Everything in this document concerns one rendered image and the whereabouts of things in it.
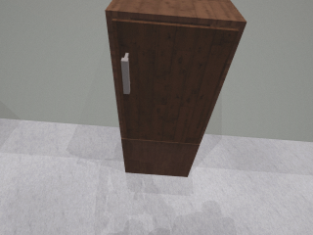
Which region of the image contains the cupboard door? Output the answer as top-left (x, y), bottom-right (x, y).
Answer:
top-left (112, 19), bottom-right (239, 144)

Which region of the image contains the handle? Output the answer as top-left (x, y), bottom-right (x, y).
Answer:
top-left (120, 53), bottom-right (130, 94)

